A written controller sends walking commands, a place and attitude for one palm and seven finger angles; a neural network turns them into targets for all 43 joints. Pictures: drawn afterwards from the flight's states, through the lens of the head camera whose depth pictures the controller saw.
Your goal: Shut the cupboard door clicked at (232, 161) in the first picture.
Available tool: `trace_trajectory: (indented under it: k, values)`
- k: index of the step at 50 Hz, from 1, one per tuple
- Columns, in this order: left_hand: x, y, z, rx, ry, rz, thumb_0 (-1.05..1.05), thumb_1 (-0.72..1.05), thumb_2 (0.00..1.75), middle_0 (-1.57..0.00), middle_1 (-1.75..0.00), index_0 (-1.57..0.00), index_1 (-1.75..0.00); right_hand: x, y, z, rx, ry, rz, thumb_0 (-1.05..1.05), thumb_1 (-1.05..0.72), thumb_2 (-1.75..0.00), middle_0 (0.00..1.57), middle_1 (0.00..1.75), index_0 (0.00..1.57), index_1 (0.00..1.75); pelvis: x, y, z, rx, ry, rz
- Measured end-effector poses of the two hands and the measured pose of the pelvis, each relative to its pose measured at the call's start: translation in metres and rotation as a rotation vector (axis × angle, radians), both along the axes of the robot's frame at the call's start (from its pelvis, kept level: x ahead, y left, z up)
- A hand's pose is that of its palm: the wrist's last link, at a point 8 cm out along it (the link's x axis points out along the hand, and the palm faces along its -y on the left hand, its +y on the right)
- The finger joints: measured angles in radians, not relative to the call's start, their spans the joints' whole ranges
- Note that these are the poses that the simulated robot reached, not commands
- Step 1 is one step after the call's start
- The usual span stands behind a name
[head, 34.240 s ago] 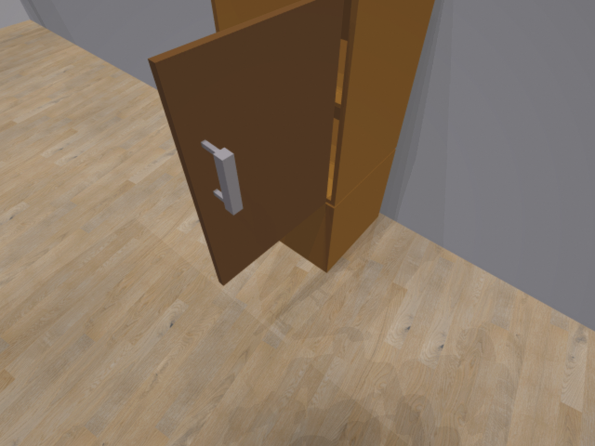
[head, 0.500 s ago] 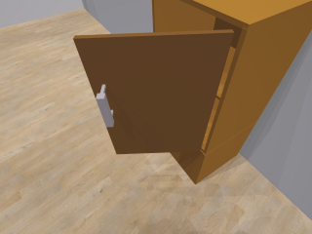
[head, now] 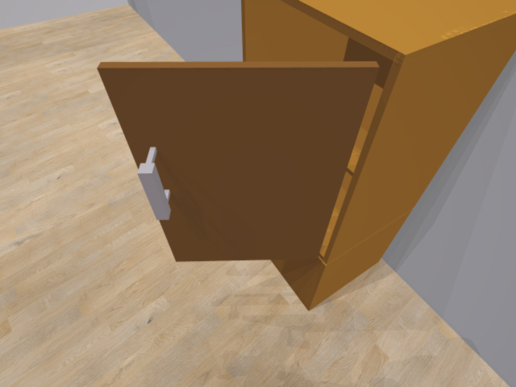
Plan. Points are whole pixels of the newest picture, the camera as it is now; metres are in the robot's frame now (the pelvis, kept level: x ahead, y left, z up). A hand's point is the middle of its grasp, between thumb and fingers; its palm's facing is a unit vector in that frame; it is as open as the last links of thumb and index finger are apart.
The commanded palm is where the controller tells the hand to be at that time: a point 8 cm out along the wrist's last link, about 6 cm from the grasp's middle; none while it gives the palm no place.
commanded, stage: come to a stop and stand still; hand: left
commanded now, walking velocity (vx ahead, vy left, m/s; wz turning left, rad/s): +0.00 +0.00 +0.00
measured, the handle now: (158, 184) +0.46 +0.22 +0.02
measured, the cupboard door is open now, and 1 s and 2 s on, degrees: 59 59 59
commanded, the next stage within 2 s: look again from close up in 0.36 s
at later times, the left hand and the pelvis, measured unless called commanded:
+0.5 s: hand out of the picture +0.05 +0.21 -0.17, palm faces +0.01 -0.97 -0.26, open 7.3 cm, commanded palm none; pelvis +0.01 +0.00 +0.00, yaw +0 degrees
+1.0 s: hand out of the picture +0.03 +0.20 -0.17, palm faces +0.02 -0.98 -0.21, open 7.3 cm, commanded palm none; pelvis +0.00 +0.01 +0.00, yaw +1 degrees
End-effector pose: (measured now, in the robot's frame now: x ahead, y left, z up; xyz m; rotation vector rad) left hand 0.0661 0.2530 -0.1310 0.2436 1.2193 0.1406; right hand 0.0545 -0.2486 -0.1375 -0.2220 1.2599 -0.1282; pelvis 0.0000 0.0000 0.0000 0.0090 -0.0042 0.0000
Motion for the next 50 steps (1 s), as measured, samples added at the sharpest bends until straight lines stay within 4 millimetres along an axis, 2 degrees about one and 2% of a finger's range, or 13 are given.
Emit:
trace_trajectory:
  k: [7,15,27,50]
  values:
    - [-0.001,0.002,0.000,0.007,0.012,0.016,0.00,0.91,0.90,-0.20,-0.30,-0.20,-0.30,0.012,-0.001,0.001,-0.002,-0.005,0.007,0.01,-0.91,-0.90,0.20,0.30,0.20,0.30,0.007,-0.002,0.000,-0.002,0.002,0.002]
    - [-0.012,0.004,-0.002,0.009,0.048,0.037,0.00,0.91,0.90,-0.20,-0.30,-0.20,-0.30,0.011,-0.003,0.002,-0.012,0.014,0.007,0.01,-0.91,-0.90,0.20,0.30,0.20,0.30,0.012,-0.002,0.001,-0.002,0.000,0.004]
    - [-0.025,0.002,-0.006,-0.009,0.077,0.053,0.00,0.91,0.90,-0.20,-0.30,-0.20,-0.30,-0.001,0.002,0.002,-0.012,0.050,0.001,0.01,-0.91,-0.90,0.20,0.30,0.20,0.30,0.012,0.000,0.002,-0.004,-0.004,0.009]
    - [-0.046,-0.006,-0.012,-0.052,0.100,0.072,0.00,0.91,0.90,-0.20,-0.30,-0.20,-0.30,-0.030,0.027,-0.001,0.019,0.089,-0.023,0.01,-0.91,-0.90,0.20,0.30,0.20,0.30,0.003,0.008,0.002,-0.006,-0.011,0.013]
